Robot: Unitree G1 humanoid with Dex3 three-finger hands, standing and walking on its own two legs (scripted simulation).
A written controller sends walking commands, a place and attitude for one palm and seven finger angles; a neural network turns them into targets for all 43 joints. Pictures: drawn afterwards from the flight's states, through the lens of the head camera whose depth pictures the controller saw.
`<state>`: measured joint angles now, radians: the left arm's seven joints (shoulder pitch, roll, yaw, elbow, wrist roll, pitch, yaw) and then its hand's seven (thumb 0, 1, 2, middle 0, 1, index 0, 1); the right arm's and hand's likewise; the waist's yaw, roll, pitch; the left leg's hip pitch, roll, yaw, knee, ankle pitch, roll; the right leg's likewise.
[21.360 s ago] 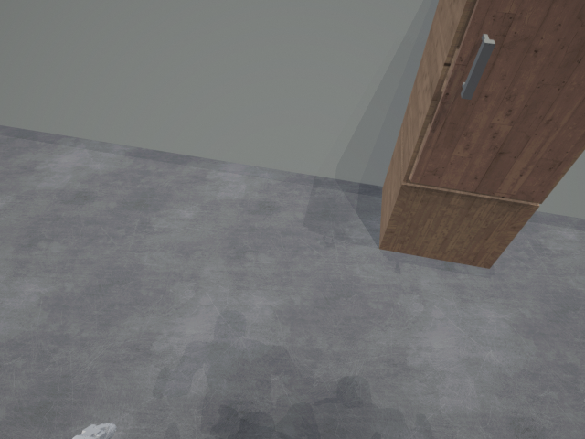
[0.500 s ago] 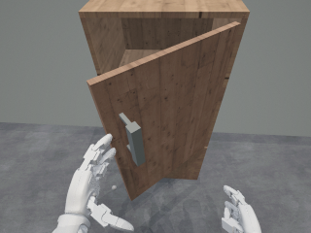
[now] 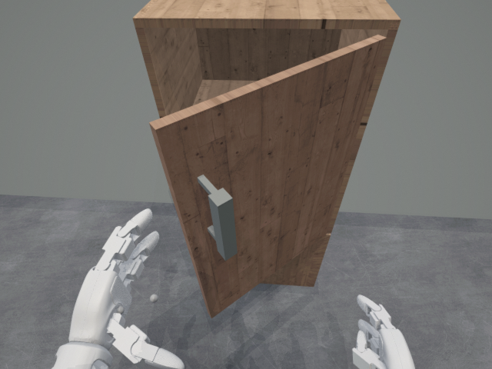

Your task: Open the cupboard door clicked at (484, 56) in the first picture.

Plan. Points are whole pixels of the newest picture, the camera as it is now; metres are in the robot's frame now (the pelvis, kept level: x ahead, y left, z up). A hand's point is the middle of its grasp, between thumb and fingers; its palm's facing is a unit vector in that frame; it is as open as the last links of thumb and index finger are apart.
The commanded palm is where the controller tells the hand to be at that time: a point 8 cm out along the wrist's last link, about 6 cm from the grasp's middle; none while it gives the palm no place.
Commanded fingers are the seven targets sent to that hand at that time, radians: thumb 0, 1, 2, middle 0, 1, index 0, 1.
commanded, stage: draw the hand back to the body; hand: left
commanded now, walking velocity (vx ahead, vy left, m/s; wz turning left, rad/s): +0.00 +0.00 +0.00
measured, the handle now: (216, 218) +0.32 +0.08 +0.11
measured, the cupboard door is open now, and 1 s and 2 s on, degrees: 41 41 41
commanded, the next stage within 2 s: step back with the hand held close in 1.36 s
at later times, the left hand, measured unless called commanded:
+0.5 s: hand (84, 283) +0.18 +0.21 +0.15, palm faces +0.25 -0.92 -0.30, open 14.8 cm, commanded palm +0.14 +0.26 +0.17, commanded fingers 0.00 0.09 0.56 -0.17 -0.30 -0.17 -0.30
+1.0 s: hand (25, 246) +0.20 +0.27 +0.19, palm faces +0.44 -0.80 -0.40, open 8.9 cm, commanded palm +0.15 +0.31 +0.21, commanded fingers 0.00 0.90 0.90 -0.20 -0.30 -0.20 -0.30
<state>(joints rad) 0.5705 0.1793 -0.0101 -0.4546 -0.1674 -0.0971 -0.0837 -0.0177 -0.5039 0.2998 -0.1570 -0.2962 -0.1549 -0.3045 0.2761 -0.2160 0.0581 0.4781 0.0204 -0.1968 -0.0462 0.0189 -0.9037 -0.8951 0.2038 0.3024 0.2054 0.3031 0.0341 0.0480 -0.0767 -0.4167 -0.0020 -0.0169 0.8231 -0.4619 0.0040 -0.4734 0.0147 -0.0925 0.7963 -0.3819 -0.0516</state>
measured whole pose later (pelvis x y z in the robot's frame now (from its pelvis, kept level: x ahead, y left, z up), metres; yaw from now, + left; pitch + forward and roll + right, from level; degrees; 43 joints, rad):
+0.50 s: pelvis +0.01 +0.02 +0.02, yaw +0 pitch -2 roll -1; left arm 0.58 0.28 0.11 -0.50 -0.05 -0.05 0.07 -0.01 -0.23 0.42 -0.17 -0.30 -0.16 -0.30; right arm 0.23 -0.22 0.07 0.56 -0.01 -0.18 -0.08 0.02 -0.90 -0.90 0.20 0.30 0.21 0.30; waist 0.06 0.05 -0.01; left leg -0.19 -0.01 -0.02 0.61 -0.37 0.02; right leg -0.24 0.01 -0.09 0.57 -0.29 -0.03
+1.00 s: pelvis +0.01 +0.01 +0.04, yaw -1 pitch -5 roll -1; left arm 0.47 0.34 0.32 -0.40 -0.05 -0.09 0.12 0.00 0.62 0.79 -0.20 -0.30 -0.20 -0.31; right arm 0.19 -0.22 0.03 0.64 -0.01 -0.12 -0.07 0.02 -0.90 -0.89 0.20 0.30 0.21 0.30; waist 0.08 0.06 0.03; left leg -0.04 -0.01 0.00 0.41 -0.29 0.02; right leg -0.10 0.02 -0.07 0.40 -0.21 -0.03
